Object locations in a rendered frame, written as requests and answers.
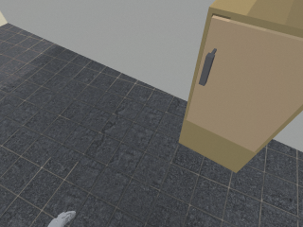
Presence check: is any handle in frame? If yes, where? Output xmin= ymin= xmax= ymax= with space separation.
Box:
xmin=199 ymin=48 xmax=217 ymax=86

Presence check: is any cupboard door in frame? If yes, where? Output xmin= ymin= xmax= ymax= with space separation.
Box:
xmin=187 ymin=15 xmax=303 ymax=152

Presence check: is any left robot hand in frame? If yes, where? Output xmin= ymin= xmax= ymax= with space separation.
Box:
xmin=47 ymin=211 xmax=76 ymax=227

